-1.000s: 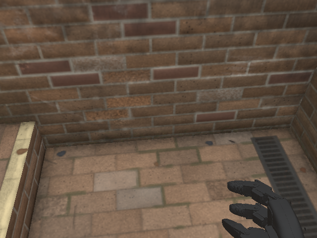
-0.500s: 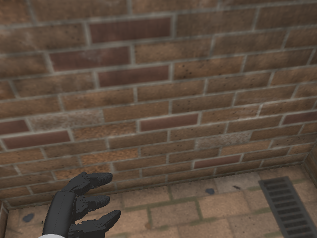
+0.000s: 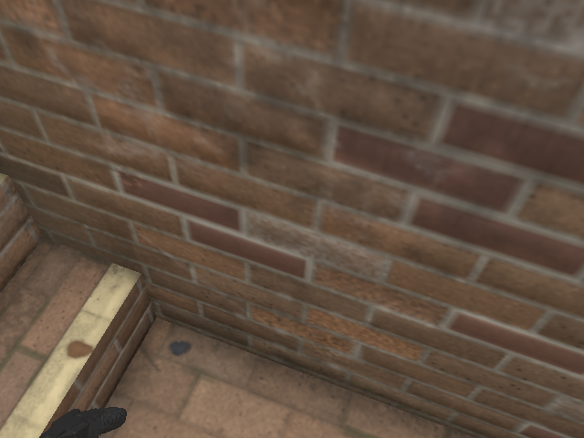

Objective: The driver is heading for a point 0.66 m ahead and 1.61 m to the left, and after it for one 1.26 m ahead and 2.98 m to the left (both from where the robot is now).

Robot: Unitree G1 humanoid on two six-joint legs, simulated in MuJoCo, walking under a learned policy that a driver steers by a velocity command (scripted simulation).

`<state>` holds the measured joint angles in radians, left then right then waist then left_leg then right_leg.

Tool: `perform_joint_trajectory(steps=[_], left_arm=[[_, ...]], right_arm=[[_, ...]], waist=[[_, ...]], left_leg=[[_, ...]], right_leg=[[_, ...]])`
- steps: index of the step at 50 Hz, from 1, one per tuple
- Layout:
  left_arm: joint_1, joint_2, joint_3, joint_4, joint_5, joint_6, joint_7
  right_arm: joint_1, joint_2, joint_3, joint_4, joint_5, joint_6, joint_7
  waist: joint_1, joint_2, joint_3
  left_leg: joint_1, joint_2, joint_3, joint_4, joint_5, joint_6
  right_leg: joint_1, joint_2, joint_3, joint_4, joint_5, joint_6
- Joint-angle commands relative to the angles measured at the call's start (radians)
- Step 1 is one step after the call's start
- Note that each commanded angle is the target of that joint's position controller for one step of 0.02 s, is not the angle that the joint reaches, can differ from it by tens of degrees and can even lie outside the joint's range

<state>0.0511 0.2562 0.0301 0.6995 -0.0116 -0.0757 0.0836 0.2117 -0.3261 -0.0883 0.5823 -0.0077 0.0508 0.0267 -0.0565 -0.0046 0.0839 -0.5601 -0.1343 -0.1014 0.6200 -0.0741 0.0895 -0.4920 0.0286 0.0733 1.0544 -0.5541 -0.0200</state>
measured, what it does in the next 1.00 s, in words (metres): steps to the left, turning left: right foot, then left foot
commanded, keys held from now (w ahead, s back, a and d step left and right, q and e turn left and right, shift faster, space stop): w+q+shift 1.00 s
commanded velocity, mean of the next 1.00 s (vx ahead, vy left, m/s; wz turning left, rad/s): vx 0.60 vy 0.36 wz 0.99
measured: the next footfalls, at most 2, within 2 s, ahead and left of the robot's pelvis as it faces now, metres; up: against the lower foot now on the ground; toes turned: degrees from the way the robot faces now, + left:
right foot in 0.06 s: +0.08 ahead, -0.15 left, +0.00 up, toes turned +9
left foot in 0.44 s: +0.07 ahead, +0.31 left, +0.00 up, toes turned +25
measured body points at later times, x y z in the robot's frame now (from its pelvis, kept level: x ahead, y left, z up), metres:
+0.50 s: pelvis +0.08 +0.16 +0.00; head +0.09 +0.19 +0.45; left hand +0.00 +0.50 -0.11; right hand +0.34 +0.00 -0.07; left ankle +0.04 +0.29 -0.71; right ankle +0.07 -0.10 -0.63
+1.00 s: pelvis +0.21 +0.36 +0.03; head +0.20 +0.38 +0.47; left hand +0.00 +0.57 -0.09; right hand +0.52 +0.47 +0.01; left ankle +0.11 +0.40 -0.39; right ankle +0.31 +0.28 -0.71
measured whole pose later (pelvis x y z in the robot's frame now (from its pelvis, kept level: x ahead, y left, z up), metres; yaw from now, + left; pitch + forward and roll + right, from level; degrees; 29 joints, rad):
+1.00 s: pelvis +0.21 +0.36 +0.03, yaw +58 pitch +0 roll -4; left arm 0.31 0.33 0.04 0.75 0.06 -0.08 0.07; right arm 0.08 -0.25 0.04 0.39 0.04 0.00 -0.02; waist 0.05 0.01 0.02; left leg -0.98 0.03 -0.05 2.21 -0.65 -0.02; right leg -0.18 -0.03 -0.19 0.41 -0.23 0.01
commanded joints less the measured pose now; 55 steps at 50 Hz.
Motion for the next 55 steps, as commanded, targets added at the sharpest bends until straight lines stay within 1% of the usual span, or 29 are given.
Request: perform_joint_trajectory(steps=[1,2,3,4,5,6,8,10,16,19,21,22,23,24,25,27,31,35,39,40,41,42,44,46,49,51,52,54,55], left_arm=[[0.381,0.172,0.058,0.093,0.011,0.031,0.028],[0.465,0.171,0.064,0.132,0.009,0.030,0.024],[0.418,0.191,0.072,0.126,0.021,0.027,0.023],[0.371,0.248,0.073,0.089,0.075,0.037,0.042],[0.285,0.253,0.092,0.075,0.039,0.018,0.061],[0.180,0.234,0.090,0.076,0.004,0.005,0.070],[0.133,0.168,0.079,0.069,-0.010,0.010,0.058],[0.206,0.173,0.085,0.078,-0.011,0.025,0.038],[0.299,0.356,0.149,0.079,0.022,0.030,0.034],[0.223,0.400,0.164,0.052,-0.010,0.055,0.028],[0.165,0.351,0.150,0.023,-0.020,0.053,0.034],[0.135,0.260,0.123,-0.011,-0.009,0.050,0.035],[0.167,0.088,0.069,-0.098,0.061,0.034,0.028],[0.124,0.135,0.064,-0.103,0.019,-0.003,0.022],[0.117,0.199,0.072,-0.095,-0.005,-0.028,0.011],[0.136,0.221,0.076,-0.044,0.030,-0.022,0.013],[0.135,0.241,0.078,-0.021,0.034,0.002,0.014],[0.092,0.175,0.047,-0.058,-0.009,0.000,0.010],[0.301,0.170,0.061,-0.032,0.053,0.001,0.002],[0.358,0.171,0.059,-0.042,0.106,-0.011,-0.011],[0.275,0.230,0.070,-0.102,0.091,-0.028,-0.036],[0.181,0.227,0.074,-0.129,0.077,-0.005,-0.024],[0.181,0.134,0.040,-0.125,0.062,0.011,0.004],[0.191,0.186,0.037,-0.073,0.063,-0.009,-0.005],[0.340,0.136,0.011,0.060,0.088,-0.013,-0.022],[0.346,0.102,-0.004,0.111,0.073,0.011,-0.032],[0.275,0.115,-0.011,0.122,0.069,0.026,-0.035],[0.128,0.168,-0.010,0.100,0.052,0.027,-0.033],[0.176,0.279,0.003,0.142,0.061,0.014,-0.048]], right_arm=[[-0.232,-0.176,-0.048,-0.220,0.021,0.022,0.005],[-0.219,-0.130,-0.029,-0.221,0.032,0.026,0.021],[-0.099,0.009,0.009,-0.187,0.042,0.029,0.037],[-0.073,-0.013,0.020,-0.220,0.001,-0.001,0.057],[-0.111,-0.154,-0.023,-0.233,0.009,-0.008,0.068],[-0.047,-0.183,-0.039,-0.209,-0.007,0.009,0.063],[0.061,-0.157,-0.043,-0.158,-0.039,0.048,0.048],[0.044,-0.075,-0.016,-0.164,-0.010,0.054,0.056],[-0.191,-0.021,0.017,-0.267,0.036,0.042,0.061],[-0.035,-0.041,-0.002,-0.214,0.044,0.030,0.075],[0.244,-0.110,-0.043,-0.103,0.036,0.016,0.072],[0.362,-0.143,-0.059,-0.048,0.030,0.006,0.076],[0.300,-0.318,-0.073,-0.075,0.004,-0.009,0.081],[0.320,-0.287,-0.060,-0.093,-0.007,-0.044,0.084],[0.245,-0.244,-0.046,-0.115,-0.004,-0.064,0.072],[0.055,-0.184,-0.031,-0.156,0.020,-0.052,0.045],[-0.038,-0.103,0.000,-0.169,-0.003,-0.068,0.027],[-0.014,-0.089,0.007,-0.146,-0.001,-0.094,0.037],[-0.117,0.006,0.055,-0.228,0.027,-0.128,0.073],[-0.123,0.049,0.068,-0.214,0.039,-0.153,0.055],[0.077,0.059,0.077,-0.160,0.083,-0.172,0.030],[0.107,-0.062,0.061,-0.151,0.114,-0.152,0.015],[-0.043,-0.082,0.059,-0.208,0.049,-0.094,-0.027],[-0.152,0.018,0.098,-0.283,0.018,-0.081,-0.043],[-0.286,0.122,0.154,-0.341,0.061,-0.070,-0.061],[-0.338,0.183,0.194,-0.390,0.070,-0.067,-0.054],[-0.331,0.212,0.215,-0.428,0.059,-0.064,-0.044],[-0.344,0.134,0.205,-0.433,0.028,-0.054,-0.036],[-0.312,0.155,0.211,-0.418,0.022,-0.061,-0.039]], waist=[[0.152,0.123,-0.307],[0.181,0.082,-0.310],[0.120,-0.147,-0.346],[0.096,-0.250,-0.349],[0.080,-0.206,-0.224],[0.016,-0.173,-0.117],[-0.026,-0.102,-0.039],[-0.002,-0.091,-0.029],[0.074,-0.207,-0.030],[-0.023,-0.266,-0.089],[-0.156,-0.224,-0.191],[-0.197,-0.061,-0.121],[-0.054,0.419,-0.130],[-0.107,0.408,-0.237],[-0.072,0.328,-0.188],[0.019,0.191,-0.116],[0.056,0.142,-0.032],[0.041,0.188,-0.072],[0.178,0.070,-0.201],[0.201,-0.051,-0.254],[0.086,-0.372,-0.293],[0.069,-0.389,-0.280],[0.116,-0.167,-0.115],[0.099,-0.088,-0.027],[0.127,-0.013,-0.001],[0.088,0.026,0.029],[0.017,0.028,0.012],[-0.051,0.057,-0.017],[-0.079,-0.064,-0.158]], left_leg=[[-0.033,0.118,-0.305,-0.303,-0.070,0.077],[-0.128,0.073,-0.266,-0.183,-0.282,0.008],[-0.239,0.000,-0.159,0.210,-0.418,-0.038],[-0.377,0.035,-0.168,0.464,-0.570,-0.108],[-0.411,0.132,-0.192,0.636,-0.460,-0.143],[-0.405,0.159,-0.180,0.688,-0.367,-0.147],[-0.328,0.155,-0.105,0.834,-0.237,-0.151],[-0.251,0.156,-0.055,0.820,-0.143,-0.146],[-0.127,0.285,0.057,0.452,-0.203,-0.163],[0.190,0.188,0.202,0.238,-0.277,-0.129],[0.477,0.074,0.236,0.029,-0.226,-0.059],[0.665,0.056,0.102,-0.127,-0.069,0.038],[0.813,0.264,-0.412,-0.145,0.296,0.259],[0.740,0.359,-0.617,-0.325,0.092,0.363],[0.665,0.362,-0.614,-0.361,-0.136,0.322],[0.423,0.286,-0.460,-0.355,-0.296,0.204],[0.193,0.158,-0.307,-0.399,-0.286,0.166],[0.172,0.151,-0.360,-0.322,-0.319,0.167],[0.175,0.107,-0.366,0.175,0.262,0.088],[0.065,0.050,-0.279,0.439,0.231,0.016],[-0.242,-0.035,-0.178,0.643,-0.268,-0.062],[-0.286,0.026,-0.095,0.919,-0.471,-0.111],[-0.430,0.157,-0.035,1.291,-0.456,-0.140],[-0.511,0.211,-0.024,1.434,-0.517,-0.115],[-0.856,0.234,-0.017,1.851,-0.638,-0.114],[-1.002,0.243,-0.051,1.818,-0.682,-0.109],[-0.900,0.263,-0.037,1.728,-0.628,-0.097],[-0.401,0.260,0.123,1.162,-0.303,-0.115],[0.018,0.157,0.232,1.051,-0.348,-0.058]], right_leg=[[0.415,0.070,-0.051,-0.446,0.232,-0.055],[0.601,0.005,0.003,-0.620,0.435,-0.082],[0.728,-0.289,0.242,-0.626,0.487,-0.154],[0.603,-0.675,0.649,-0.834,0.433,-0.327],[0.456,-0.702,0.661,-0.906,0.289,-0.337],[0.413,-0.577,0.468,-0.867,0.225,-0.229],[0.366,-0.366,0.137,-0.727,0.431,-0.084],[0.341,-0.275,-0.044,-0.688,0.553,-0.063],[0.403,-0.404,-0.129,-0.737,0.719,-0.087],[0.362,-0.374,-0.222,-0.668,0.944,-0.035],[0.323,-0.299,-0.270,-0.333,1.159,-0.036],[0.031,-0.216,-0.245,-0.028,0.651,-0.021],[-0.426,0.029,-0.215,0.302,-0.179,0.031],[-0.434,0.006,-0.034,0.414,-0.156,-0.004],[-0.415,-0.051,0.010,0.354,-0.053,-0.024],[-0.234,-0.114,0.027,0.132,0.111,-0.006],[-0.021,-0.034,-0.029,-0.226,0.293,0.031],[0.188,-0.001,-0.012,-0.442,0.411,0.020],[0.475,-0.045,-0.073,-0.578,0.582,-0.037],[0.656,-0.140,0.048,-0.606,0.692,-0.098],[0.804,-0.331,0.451,-0.736,0.282,-0.264],[0.671,-0.514,0.706,-0.881,-0.006,-0.343],[0.538,-0.505,0.534,-0.864,-0.048,-0.255],[0.402,-0.436,0.306,-0.904,-0.002,-0.183],[0.549,-0.468,0.119,-0.910,0.254,-0.175],[0.544,-0.453,-0.013,-0.911,0.243,-0.131],[0.376,-0.411,-0.105,-0.942,0.265,-0.112],[-0.024,-0.254,-0.325,-1.056,0.327,-0.101],[-0.118,-0.265,-0.356,-1.154,0.872,-0.176]])
Keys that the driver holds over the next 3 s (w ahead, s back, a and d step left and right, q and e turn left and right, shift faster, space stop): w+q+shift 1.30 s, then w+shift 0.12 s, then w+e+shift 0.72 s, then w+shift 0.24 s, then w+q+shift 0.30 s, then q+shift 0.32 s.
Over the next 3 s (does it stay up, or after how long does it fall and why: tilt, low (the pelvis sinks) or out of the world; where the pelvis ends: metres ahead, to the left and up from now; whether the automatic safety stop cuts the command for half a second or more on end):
stays up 0.64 1.40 1.02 its command is cut before an obstacle from the start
